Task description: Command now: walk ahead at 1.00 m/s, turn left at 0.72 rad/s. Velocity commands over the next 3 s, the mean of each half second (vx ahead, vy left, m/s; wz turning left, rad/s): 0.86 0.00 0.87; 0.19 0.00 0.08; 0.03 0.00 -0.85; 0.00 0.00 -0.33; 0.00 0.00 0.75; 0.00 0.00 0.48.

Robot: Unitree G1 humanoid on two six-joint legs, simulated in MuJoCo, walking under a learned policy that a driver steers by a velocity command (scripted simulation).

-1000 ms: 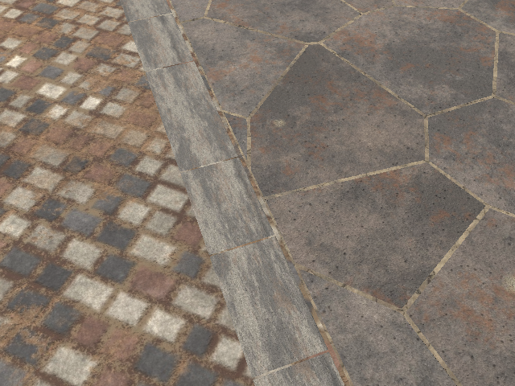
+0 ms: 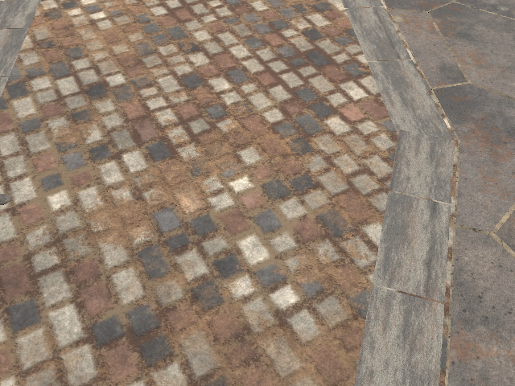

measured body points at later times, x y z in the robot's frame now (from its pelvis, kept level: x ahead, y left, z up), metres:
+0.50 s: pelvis +0.46 +0.07 +0.00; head +0.51 +0.10 +0.44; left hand +0.61 +0.38 -0.06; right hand +0.57 -0.20 -0.12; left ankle +0.42 +0.07 -0.74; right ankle +0.65 -0.06 -0.67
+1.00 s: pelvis +0.66 +0.13 -0.01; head +0.69 +0.17 +0.44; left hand +0.59 +0.43 -0.13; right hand +0.97 +0.03 -0.08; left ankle +0.66 +0.26 -0.74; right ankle +0.80 +0.09 -0.73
